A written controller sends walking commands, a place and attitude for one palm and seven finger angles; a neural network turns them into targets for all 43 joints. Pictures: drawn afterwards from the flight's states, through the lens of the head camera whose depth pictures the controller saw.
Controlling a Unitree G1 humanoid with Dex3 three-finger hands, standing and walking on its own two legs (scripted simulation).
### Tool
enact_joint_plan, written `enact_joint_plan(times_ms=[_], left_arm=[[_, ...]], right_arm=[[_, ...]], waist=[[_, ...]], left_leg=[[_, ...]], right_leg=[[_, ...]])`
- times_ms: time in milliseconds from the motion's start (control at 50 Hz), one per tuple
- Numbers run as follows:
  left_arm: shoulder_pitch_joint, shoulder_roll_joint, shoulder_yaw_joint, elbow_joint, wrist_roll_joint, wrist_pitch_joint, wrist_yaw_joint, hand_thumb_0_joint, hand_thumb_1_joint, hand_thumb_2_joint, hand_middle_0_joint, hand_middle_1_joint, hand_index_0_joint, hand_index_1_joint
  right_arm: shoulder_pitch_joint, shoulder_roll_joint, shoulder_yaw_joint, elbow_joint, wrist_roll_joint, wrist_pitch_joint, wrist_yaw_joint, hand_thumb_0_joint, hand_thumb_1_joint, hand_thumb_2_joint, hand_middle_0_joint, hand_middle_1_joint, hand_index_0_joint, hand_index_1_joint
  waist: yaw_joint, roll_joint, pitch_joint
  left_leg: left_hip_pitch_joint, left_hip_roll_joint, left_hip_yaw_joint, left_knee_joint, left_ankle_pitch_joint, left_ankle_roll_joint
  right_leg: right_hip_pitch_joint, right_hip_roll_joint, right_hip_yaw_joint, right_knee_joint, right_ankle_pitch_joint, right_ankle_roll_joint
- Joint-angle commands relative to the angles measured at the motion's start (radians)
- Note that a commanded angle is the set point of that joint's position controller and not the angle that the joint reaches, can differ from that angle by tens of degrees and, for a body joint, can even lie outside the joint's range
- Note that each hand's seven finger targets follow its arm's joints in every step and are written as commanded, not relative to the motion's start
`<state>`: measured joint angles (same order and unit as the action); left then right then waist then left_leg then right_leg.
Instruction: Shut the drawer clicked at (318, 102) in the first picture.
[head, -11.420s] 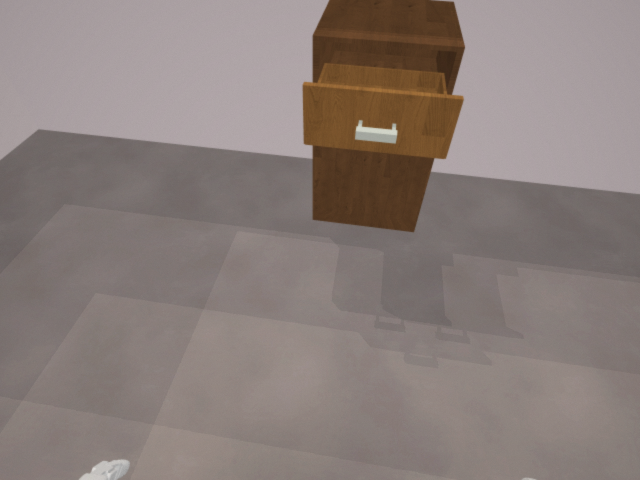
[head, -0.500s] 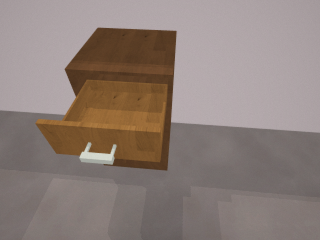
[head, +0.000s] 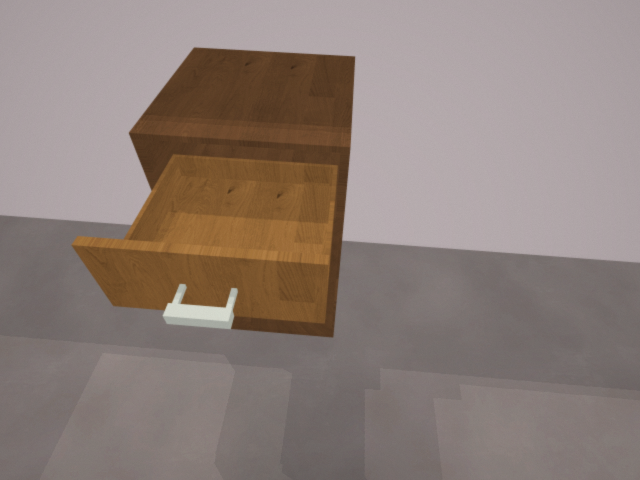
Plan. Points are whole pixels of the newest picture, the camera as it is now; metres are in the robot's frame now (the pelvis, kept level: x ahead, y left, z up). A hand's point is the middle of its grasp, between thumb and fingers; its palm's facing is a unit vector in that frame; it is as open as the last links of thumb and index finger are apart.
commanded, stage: look again from close up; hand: left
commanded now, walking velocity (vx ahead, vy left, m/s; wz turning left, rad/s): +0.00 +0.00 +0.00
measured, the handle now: (203, 304) +0.40 +0.22 -0.09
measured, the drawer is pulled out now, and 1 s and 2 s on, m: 0.30 0.30 0.30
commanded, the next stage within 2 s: shuffle to correct the standing spot in 0.12 s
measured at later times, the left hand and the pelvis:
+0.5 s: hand out of the picture -0.03 +0.18 -0.19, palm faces +0.11 -0.99 -0.13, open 7.4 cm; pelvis +0.03 +0.03 -0.01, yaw +1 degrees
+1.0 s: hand (189, 419) +0.24 +0.22 -0.17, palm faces +0.00 -0.99 -0.15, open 7.3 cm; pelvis +0.13 +0.06 -0.01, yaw +1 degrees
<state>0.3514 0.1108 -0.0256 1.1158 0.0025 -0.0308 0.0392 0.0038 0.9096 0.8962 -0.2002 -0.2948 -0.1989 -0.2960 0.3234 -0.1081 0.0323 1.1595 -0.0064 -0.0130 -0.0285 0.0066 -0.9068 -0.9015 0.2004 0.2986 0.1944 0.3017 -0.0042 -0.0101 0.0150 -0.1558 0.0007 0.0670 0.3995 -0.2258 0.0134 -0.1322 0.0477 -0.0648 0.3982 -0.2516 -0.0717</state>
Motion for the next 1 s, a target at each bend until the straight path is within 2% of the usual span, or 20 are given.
enact_joint_plan(times_ms=[0, 200, 300, 380, 440, 480, 500, 520, 540, 560, 580, 600, 640, 720, 820, 840, 900, 920, 960, 980], left_arm=[[0.101, 0.084, 0.017, -0.015, 0.004, -0.014, 0.011, 0.000, 0.900, 0.900, -0.200, -0.300, -0.200, -0.300], [0.107, 0.080, 0.016, -0.012, 0.006, -0.012, 0.011, 0.000, 0.900, 0.900, -0.200, -0.300, -0.200, -0.300], [0.125, 0.108, 0.036, -0.018, 0.014, -0.001, 0.003, 0.000, 0.900, 0.900, -0.200, -0.300, -0.200, -0.300], [0.164, 0.142, 0.063, -0.029, 0.014, 0.005, 0.001, 0.000, 0.900, 0.900, -0.200, -0.300, -0.200, -0.300], [0.174, 0.144, 0.075, -0.040, 0.017, -0.005, 0.001, 0.000, 0.900, 0.900, -0.200, -0.300, -0.200, -0.300], [0.148, 0.141, 0.078, -0.049, 0.019, -0.007, -0.001, 0.000, 0.900, 0.900, -0.200, -0.300, -0.200, -0.300], [0.118, 0.128, 0.075, -0.055, 0.019, -0.004, -0.006, 0.000, 0.900, 0.900, -0.200, -0.300, -0.200, -0.300], [0.094, 0.092, 0.065, -0.062, 0.019, -0.004, -0.011, 0.000, 0.900, 0.900, -0.200, -0.300, -0.200, -0.300], [0.052, 0.061, 0.052, -0.081, 0.020, -0.011, -0.014, 0.000, 0.900, 0.900, -0.200, -0.300, -0.200, -0.300], [0.002, 0.083, 0.052, -0.101, 0.026, -0.015, -0.007, 0.000, 0.900, 0.900, -0.200, -0.300, -0.200, -0.300], [-0.003, 0.100, 0.062, -0.092, 0.024, -0.015, -0.007, 0.000, 0.900, 0.900, -0.200, -0.300, -0.200, -0.300], [-0.008, 0.086, 0.065, -0.088, 0.021, -0.016, -0.012, 0.000, 0.900, 0.900, -0.200, -0.300, -0.200, -0.300], [-0.023, 0.058, 0.063, -0.090, 0.022, -0.008, -0.028, 0.000, 0.900, 0.900, -0.200, -0.300, -0.200, -0.300], [-0.060, 0.038, 0.065, -0.111, 0.025, 0.015, -0.037, 0.000, 0.900, 0.900, -0.200, -0.300, -0.200, -0.300], [-0.142, 0.032, 0.057, -0.140, 0.013, 0.035, -0.021, 0.000, 0.900, 0.900, -0.200, -0.300, -0.200, -0.300], [-0.161, 0.036, 0.052, -0.148, 0.012, 0.036, -0.020, 0.000, 0.900, 0.900, -0.200, -0.300, -0.200, -0.300], [-0.106, 0.071, 0.055, -0.146, 0.011, 0.029, -0.014, 0.000, 0.900, 0.900, -0.200, -0.300, -0.200, -0.300], [-0.072, 0.089, 0.065, -0.143, 0.010, 0.027, -0.008, 0.000, 0.900, 0.900, -0.200, -0.300, -0.200, -0.300], [0.035, 0.137, 0.080, -0.120, 0.012, 0.022, 0.001, 0.000, 0.900, 0.900, -0.200, -0.300, -0.200, -0.300], [0.108, 0.167, 0.090, -0.099, 0.015, 0.016, 0.010, 0.000, 0.900, 0.900, -0.200, -0.300, -0.200, -0.300]], right_arm=[[0.067, -0.089, -0.015, -0.014, -0.004, -0.017, -0.009, 0.000, -0.900, -0.900, 0.200, 0.300, 0.200, 0.300], [0.055, -0.090, -0.016, -0.016, -0.003, -0.016, -0.009, 0.000, -0.900, -0.900, 0.200, 0.300, 0.200, 0.300], [0.059, -0.100, -0.026, -0.024, -0.012, 0.001, 0.002, 0.000, -0.900, -0.900, 0.200, 0.300, 0.200, 0.300], [0.034, -0.086, -0.032, -0.057, -0.017, 0.005, 0.009, 0.000, -0.900, -0.900, 0.200, 0.300, 0.200, 0.300], [0.027, -0.076, -0.036, -0.083, -0.017, -0.009, 0.013, 0.000, -0.900, -0.900, 0.200, 0.300, 0.200, 0.300], [0.077, -0.068, -0.038, -0.073, -0.014, -0.018, 0.013, 0.000, -0.900, -0.900, 0.200, 0.300, 0.200, 0.300], [0.133, -0.071, -0.036, -0.052, -0.014, -0.026, 0.012, 0.000, -0.900, -0.900, 0.200, 0.300, 0.200, 0.300], [0.227, -0.112, -0.042, -0.020, -0.018, -0.037, 0.006, 0.000, -0.900, -0.900, 0.200, 0.300, 0.200, 0.300], [0.345, -0.170, -0.053, 0.016, -0.024, -0.042, -0.005, 0.000, -0.900, -0.900, 0.200, 0.300, 0.200, 0.300], [0.394, -0.166, -0.039, 0.031, -0.022, -0.039, -0.018, 0.000, -0.900, -0.900, 0.200, 0.300, 0.200, 0.300], [0.368, -0.135, -0.024, 0.025, -0.021, -0.044, -0.022, 0.000, -0.900, -0.900, 0.200, 0.300, 0.200, 0.300], [0.324, -0.118, -0.020, 0.003, -0.020, -0.052, -0.021, 0.000, -0.900, -0.900, 0.200, 0.300, 0.200, 0.300], [0.276, -0.127, -0.021, -0.020, -0.019, -0.066, -0.021, 0.000, -0.900, -0.900, 0.200, 0.300, 0.200, 0.300], [0.283, -0.101, -0.011, -0.010, -0.014, -0.077, -0.028, 0.000, -0.900, -0.900, 0.200, 0.300, 0.200, 0.300], [0.259, -0.082, 0.000, -0.017, -0.025, -0.065, -0.041, 0.000, -0.900, -0.900, 0.200, 0.300, 0.200, 0.300], [0.258, -0.085, -0.001, -0.017, -0.027, -0.061, -0.042, 0.000, -0.900, -0.900, 0.200, 0.300, 0.200, 0.300], [0.212, -0.138, -0.024, -0.038, -0.011, -0.048, -0.041, 0.000, -0.900, -0.900, 0.200, 0.300, 0.200, 0.300], [0.189, -0.154, -0.037, -0.047, -0.004, -0.040, -0.041, 0.000, -0.900, -0.900, 0.200, 0.300, 0.200, 0.300], [0.142, -0.165, -0.056, -0.071, 0.012, -0.029, -0.036, 0.000, -0.900, -0.900, 0.200, 0.300, 0.200, 0.300], [0.133, -0.140, -0.062, -0.085, 0.019, -0.024, -0.033, 0.000, -0.900, -0.900, 0.200, 0.300, 0.200, 0.300]], waist=[[0.006, 0.010, 0.054], [0.007, 0.001, 0.080], [0.015, -0.035, 0.116], [0.030, -0.109, 0.178], [0.027, -0.085, 0.173], [-0.004, -0.032, 0.156], [-0.027, 0.023, 0.141], [-0.061, 0.157, 0.117], [-0.096, 0.336, 0.095], [-0.108, 0.310, 0.116], [-0.087, 0.201, 0.109], [-0.068, 0.095, 0.108], [-0.045, 0.017, 0.086], [-0.021, 0.095, 0.100], [-0.013, 0.120, 0.112], [-0.018, 0.128, 0.099], [0.026, 0.144, 0.034], [0.045, 0.164, 0.019], [0.096, 0.138, 0.014], [0.128, 0.056, -0.001]], left_leg=[[-0.026, 0.097, -0.103, -0.060, 0.124, 0.020], [-0.024, 0.097, -0.105, -0.069, 0.113, 0.024], [-0.106, 0.055, -0.070, -0.001, -0.147, 0.029], [-0.249, 0.018, -0.010, 0.186, -0.174, 0.020], [-0.276, 0.033, -0.008, 0.215, -0.172, 0.021], [-0.167, 0.036, 0.004, 0.118, -0.150, 0.026], [-0.054, 0.035, -0.010, 0.034, -0.112, 0.036], [0.076, 0.125, -0.148, -0.038, 0.001, 0.086], [0.229, 0.297, -0.372, -0.125, 0.254, 0.170], [0.271, 0.358, -0.423, -0.129, 0.518, 0.213], [0.254, 0.355, -0.377, -0.093, 0.660, 0.231], [0.219, 0.346, -0.327, -0.083, 0.689, 0.249], [0.211, 0.292, -0.249, -0.102, 0.677, 0.229], [0.183, 0.223, -0.131, -0.121, 0.750, 0.148], [0.159, 0.201, -0.082, -0.055, 1.016, 0.091], [0.178, 0.188, -0.073, -0.032, 1.080, 0.080], [0.154, 0.188, -0.053, 0.092, 1.304, 0.043], [0.135, 0.199, -0.068, 0.130, 1.296, 0.033], [0.058, 0.187, -0.089, 0.250, 1.135, 0.012], [-0.021, 0.124, -0.071, 0.422, 0.884, -0.012]], right_leg=[[-0.034, -0.154, 0.149, -0.068, 0.192, 0.014], [-0.059, -0.154, 0.151, -0.071, 0.172, 0.019], [-0.087, -0.176, 0.210, -0.111, -0.227, -0.018], [-0.076, -0.276, 0.356, -0.210, -0.412, -0.092], [-0.047, -0.316, 0.369, -0.183, -0.255, -0.131], [-0.100, -0.288, 0.290, -0.093, -0.145, -0.120], [-0.161, -0.220, 0.191, 0.007, -0.091, -0.087], [-0.261, -0.110, 0.076, 0.220, -0.041, -0.040], [-0.454, -0.023, -0.051, 0.485, -0.222, 0.014], [-0.552, -0.031, -0.001, 0.669, -0.336, 0.017], [-0.568, -0.070, 0.039, 0.761, -0.293, 0.013], [-0.564, -0.093, 0.041, 0.814, -0.252, 0.011], [-0.575, -0.097, 0.031, 0.875, -0.163, 0.024], [-0.625, -0.078, 0.000, 0.920, -0.058, 0.038], [-0.587, -0.064, -0.010, 0.778, 0.022, 0.044], [-0.553, -0.053, -0.030, 0.710, 0.022, 0.041], [-0.301, -0.010, -0.081, 0.472, 0.018, 0.013], [-0.216, -0.015, -0.069, 0.380, 0.032, 0.002], [-0.038, -0.040, -0.042, 0.190, 0.188, -0.015], [0.073, -0.114, 0.020, 0.075, 0.460, -0.039]])
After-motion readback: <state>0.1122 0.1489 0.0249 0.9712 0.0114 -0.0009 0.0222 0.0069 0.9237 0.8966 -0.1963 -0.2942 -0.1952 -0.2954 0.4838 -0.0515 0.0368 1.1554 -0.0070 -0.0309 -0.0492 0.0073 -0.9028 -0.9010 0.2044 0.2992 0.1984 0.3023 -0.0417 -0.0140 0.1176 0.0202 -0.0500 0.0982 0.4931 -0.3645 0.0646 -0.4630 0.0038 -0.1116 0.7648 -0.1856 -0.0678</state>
